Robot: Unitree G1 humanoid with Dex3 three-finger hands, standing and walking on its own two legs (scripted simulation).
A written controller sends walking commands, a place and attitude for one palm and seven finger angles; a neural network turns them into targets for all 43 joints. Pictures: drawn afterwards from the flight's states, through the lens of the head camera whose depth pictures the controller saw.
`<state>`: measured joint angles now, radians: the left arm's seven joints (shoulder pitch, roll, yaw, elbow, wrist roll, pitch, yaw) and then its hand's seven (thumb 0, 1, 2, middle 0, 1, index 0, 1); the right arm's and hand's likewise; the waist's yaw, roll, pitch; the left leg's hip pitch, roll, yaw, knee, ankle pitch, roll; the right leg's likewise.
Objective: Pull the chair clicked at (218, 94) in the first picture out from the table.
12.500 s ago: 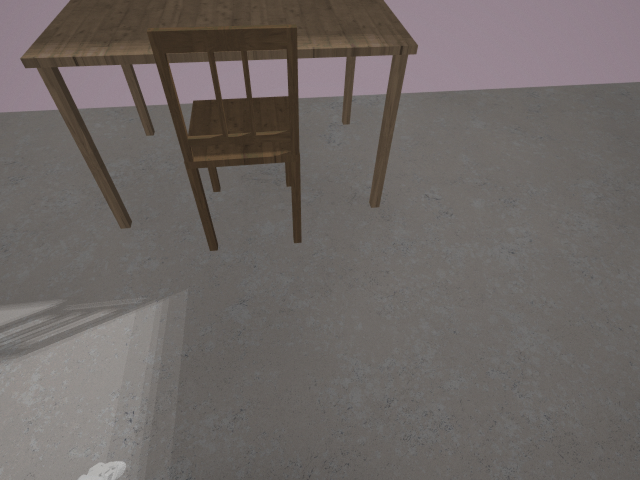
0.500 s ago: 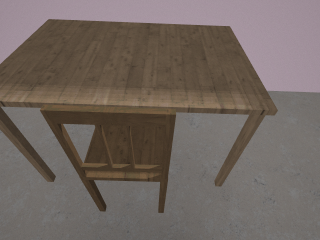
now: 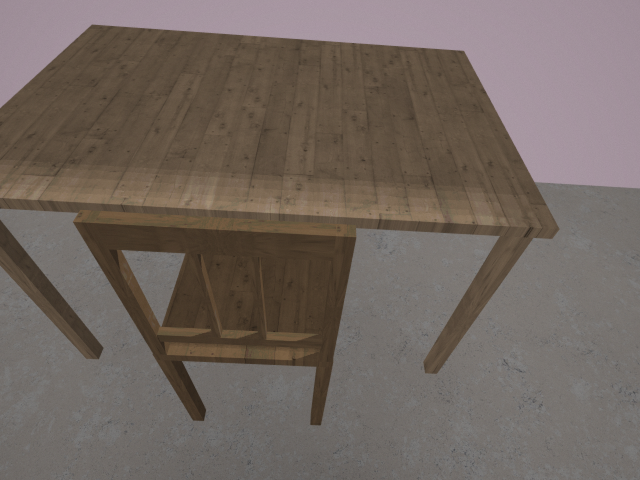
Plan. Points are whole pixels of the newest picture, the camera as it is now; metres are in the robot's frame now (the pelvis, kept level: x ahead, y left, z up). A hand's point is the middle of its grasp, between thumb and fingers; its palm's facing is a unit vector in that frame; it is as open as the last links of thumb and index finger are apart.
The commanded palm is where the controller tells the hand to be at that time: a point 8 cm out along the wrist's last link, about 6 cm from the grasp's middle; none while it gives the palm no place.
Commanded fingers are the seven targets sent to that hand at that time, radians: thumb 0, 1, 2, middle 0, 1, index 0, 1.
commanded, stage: look again from close up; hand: left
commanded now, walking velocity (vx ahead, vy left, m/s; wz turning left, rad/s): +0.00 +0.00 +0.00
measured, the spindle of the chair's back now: (207, 296) +0.41 +0.22 -0.10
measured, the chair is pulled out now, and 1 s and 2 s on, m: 0.00 0.00 0.00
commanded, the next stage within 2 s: raise the hand toward the chair's back in 0.56 s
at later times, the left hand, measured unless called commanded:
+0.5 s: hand out of the picture +0.00 +0.15 -0.18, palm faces +0.01 -0.99 -0.15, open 7.4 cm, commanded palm none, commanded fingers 0.00 0.90 0.90 -0.20 -0.30 -0.20 -0.30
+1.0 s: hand (233, 422) +0.19 +0.12 -0.02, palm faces -0.03 -1.00 +0.02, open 8.5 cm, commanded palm +0.13 +0.20 -0.06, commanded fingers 0.00 0.48 0.72 -0.16 -0.23 -0.16 -0.23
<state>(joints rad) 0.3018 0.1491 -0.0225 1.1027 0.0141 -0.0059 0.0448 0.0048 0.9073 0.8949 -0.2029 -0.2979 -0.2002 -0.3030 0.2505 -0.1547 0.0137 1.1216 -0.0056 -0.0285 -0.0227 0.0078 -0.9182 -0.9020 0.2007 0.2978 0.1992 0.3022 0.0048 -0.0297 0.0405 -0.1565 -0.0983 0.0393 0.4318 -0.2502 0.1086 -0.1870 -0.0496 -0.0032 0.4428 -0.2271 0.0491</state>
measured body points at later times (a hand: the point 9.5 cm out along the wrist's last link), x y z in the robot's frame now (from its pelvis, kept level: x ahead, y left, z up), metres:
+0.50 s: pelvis +0.01 -0.01 +0.00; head +0.01 +0.01 +0.45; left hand +0.00 +0.20 -0.17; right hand +0.00 -0.23 -0.15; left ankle -0.01 +0.05 -0.74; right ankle +0.01 -0.15 -0.74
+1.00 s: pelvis -0.02 -0.04 -0.07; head +0.00 -0.03 +0.38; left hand +0.19 +0.17 -0.02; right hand +0.17 -0.31 -0.11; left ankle -0.01 +0.04 -0.74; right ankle +0.01 -0.12 -0.74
